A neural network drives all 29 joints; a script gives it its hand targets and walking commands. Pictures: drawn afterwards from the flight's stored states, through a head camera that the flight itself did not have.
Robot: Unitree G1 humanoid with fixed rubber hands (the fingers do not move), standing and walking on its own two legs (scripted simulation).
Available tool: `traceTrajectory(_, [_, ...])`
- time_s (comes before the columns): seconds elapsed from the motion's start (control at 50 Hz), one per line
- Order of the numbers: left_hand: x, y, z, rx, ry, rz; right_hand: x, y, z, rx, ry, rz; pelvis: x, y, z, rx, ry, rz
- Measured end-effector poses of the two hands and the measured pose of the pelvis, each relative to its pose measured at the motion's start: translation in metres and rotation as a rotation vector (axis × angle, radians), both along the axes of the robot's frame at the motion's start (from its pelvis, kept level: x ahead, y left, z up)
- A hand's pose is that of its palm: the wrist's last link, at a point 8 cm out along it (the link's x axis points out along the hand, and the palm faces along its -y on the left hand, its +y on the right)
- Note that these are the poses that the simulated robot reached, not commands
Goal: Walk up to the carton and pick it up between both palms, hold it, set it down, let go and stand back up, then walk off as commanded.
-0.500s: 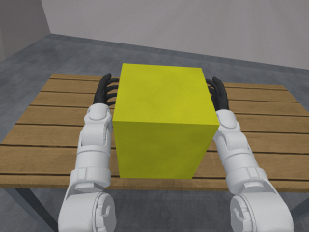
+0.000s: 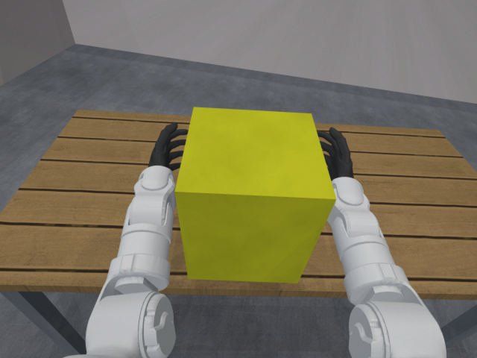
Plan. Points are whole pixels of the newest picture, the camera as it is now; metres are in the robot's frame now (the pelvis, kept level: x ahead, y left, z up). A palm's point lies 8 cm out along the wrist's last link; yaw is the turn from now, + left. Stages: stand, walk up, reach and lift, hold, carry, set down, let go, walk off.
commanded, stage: set down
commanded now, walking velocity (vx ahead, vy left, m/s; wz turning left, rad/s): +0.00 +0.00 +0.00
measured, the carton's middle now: (247, 198) +0.39 -0.03 +0.08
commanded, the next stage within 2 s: none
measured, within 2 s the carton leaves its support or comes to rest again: rests again in 0.56 s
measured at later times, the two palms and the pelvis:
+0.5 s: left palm (168, 172) +0.42 +0.12 +0.11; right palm (334, 182) +0.39 -0.18 +0.12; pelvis +0.01 +0.00 +0.00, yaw +0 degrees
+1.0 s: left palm (170, 175) +0.43 +0.12 +0.10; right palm (333, 188) +0.38 -0.18 +0.11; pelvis +0.01 +0.00 +0.00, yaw +0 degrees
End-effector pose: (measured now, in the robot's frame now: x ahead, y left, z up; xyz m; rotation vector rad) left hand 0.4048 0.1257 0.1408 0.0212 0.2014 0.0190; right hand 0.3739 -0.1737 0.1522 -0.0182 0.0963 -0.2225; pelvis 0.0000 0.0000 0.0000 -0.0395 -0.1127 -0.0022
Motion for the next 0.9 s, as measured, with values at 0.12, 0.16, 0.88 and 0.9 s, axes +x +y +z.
traceTrajectory(0.12, [0.005, -0.002, -0.006, 0.005, 0.012, -0.011, 0.003, -0.001, -0.006, -0.001, 0.012, -0.008, 0.003, -0.001, 0.000, 0.001, 0.009, 0.000])
traceTrajectory(0.16, [0.007, -0.002, -0.008, 0.006, 0.016, -0.014, 0.004, -0.002, -0.008, -0.001, 0.017, -0.011, 0.004, -0.001, 0.000, 0.001, 0.013, 0.000])
traceTrajectory(0.88, [0.024, -0.009, -0.039, 0.007, 0.044, -0.042, 0.012, -0.008, -0.041, -0.011, 0.046, -0.037, 0.011, -0.003, 0.000, 0.004, 0.087, -0.003])
traceTrajectory(0.9, [0.024, -0.009, -0.039, 0.007, 0.043, -0.043, 0.012, -0.008, -0.042, -0.012, 0.045, -0.038, 0.011, -0.003, 0.000, 0.004, 0.086, -0.003])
